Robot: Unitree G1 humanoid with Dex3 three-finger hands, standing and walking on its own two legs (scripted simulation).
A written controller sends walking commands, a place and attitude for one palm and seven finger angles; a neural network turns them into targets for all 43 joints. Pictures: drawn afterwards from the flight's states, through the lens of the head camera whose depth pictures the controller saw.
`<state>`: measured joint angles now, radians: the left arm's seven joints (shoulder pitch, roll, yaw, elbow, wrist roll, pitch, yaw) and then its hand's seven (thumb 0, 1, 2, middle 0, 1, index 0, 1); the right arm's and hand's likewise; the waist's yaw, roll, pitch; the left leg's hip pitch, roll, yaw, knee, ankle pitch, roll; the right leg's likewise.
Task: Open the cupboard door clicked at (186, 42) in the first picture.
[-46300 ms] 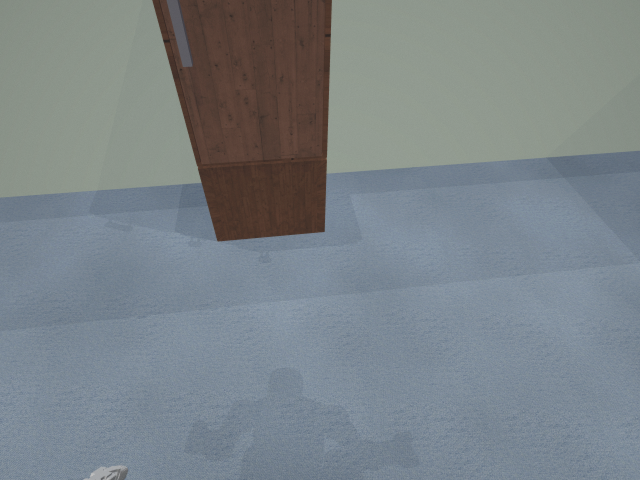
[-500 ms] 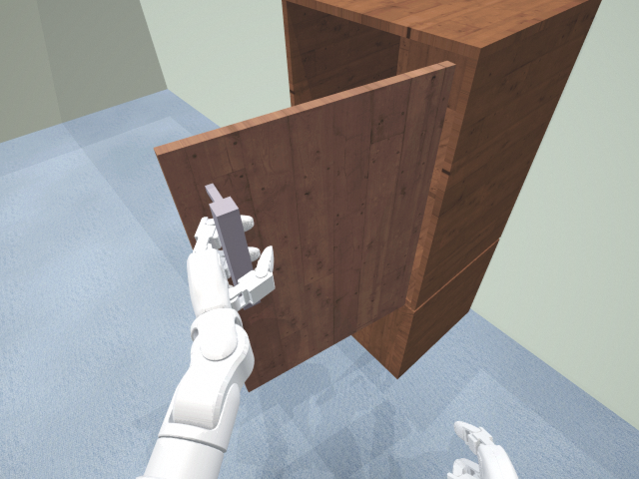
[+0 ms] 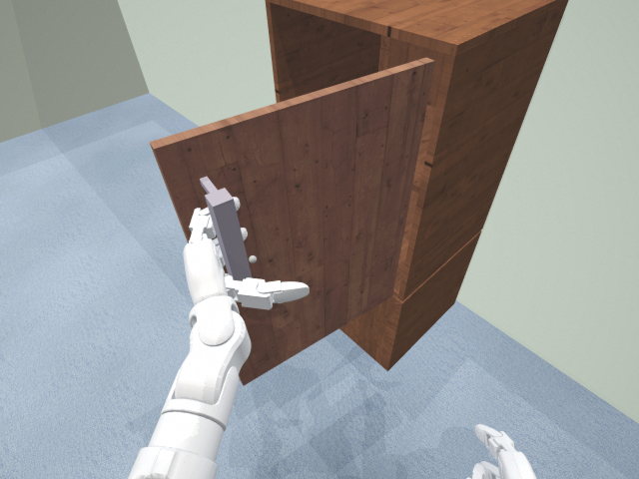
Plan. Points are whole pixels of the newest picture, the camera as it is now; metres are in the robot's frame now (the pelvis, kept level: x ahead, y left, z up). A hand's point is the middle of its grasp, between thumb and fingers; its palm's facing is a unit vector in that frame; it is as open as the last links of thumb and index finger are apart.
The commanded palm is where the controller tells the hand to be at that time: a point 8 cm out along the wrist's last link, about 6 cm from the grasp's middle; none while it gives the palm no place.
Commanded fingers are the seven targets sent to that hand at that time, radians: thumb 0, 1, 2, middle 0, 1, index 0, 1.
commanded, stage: open thumb and fingers to let go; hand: left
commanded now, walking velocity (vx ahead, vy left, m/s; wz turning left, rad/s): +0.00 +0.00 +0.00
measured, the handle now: (226, 239) +0.39 +0.16 +0.11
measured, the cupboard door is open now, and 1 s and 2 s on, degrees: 80 82 81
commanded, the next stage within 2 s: slide the hand sideways off the handle in 0.08 s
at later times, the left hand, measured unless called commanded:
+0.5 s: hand (237, 277) +0.32 +0.13 +0.12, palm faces -0.09 -1.00 -0.01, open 15.9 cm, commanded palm +0.29 +0.17 +0.11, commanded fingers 0.00 -0.50 0.30 -0.15 -0.30 -0.15 -0.30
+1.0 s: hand (215, 306) +0.29 +0.15 +0.10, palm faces -0.02 -1.00 -0.04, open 16.1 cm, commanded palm +0.26 +0.21 +0.11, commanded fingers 0.00 -0.50 0.30 -0.15 -0.30 -0.15 -0.30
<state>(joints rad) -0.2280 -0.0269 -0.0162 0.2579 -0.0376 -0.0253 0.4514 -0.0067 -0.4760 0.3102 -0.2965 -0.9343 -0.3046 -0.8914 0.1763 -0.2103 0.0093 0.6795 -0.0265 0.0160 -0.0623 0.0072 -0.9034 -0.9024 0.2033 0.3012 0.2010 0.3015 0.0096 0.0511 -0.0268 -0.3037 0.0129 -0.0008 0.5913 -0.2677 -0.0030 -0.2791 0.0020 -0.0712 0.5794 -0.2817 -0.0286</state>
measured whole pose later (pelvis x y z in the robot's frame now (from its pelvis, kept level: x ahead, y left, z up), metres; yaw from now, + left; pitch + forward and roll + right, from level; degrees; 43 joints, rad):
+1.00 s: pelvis +0.02 +0.00 +0.00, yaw -1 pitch -1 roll +0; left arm 0.16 0.19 0.07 -0.09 -0.20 -0.01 -0.12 -0.01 -0.50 0.30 -0.22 -0.33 -0.20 -0.33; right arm 0.21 -0.23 0.04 0.57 0.03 -0.06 -0.06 0.01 -0.90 -0.90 0.21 0.30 0.20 0.30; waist 0.02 0.04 -0.02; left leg -0.28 0.02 0.01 0.61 -0.32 0.00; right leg -0.26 0.01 -0.06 0.60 -0.32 -0.02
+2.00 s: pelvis +0.02 +0.02 +0.00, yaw +1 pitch -2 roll -1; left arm 0.27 0.29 0.27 -0.20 -0.32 0.04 -0.31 -0.01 -0.47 0.31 -0.16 -0.30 -0.15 -0.30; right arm 0.22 -0.24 0.07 0.61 0.05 -0.26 -0.10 0.01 -0.90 -0.90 0.21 0.30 0.20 0.30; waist 0.05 0.06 -0.03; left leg -0.28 0.00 -0.01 0.63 -0.32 0.02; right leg -0.23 -0.01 -0.08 0.58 -0.31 0.00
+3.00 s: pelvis +0.05 +0.00 +0.02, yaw -1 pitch -4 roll +0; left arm 0.41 0.32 0.32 -0.32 -0.06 -0.08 0.11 0.02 0.87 0.89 -0.21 -0.30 -0.21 -0.30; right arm 0.17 -0.23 0.01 0.65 0.00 -0.09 -0.08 0.01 -0.90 -0.90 0.21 0.30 0.20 0.30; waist 0.07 0.07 0.03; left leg -0.07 0.01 0.02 0.40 -0.25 0.00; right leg -0.05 0.01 -0.05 0.36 -0.25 -0.02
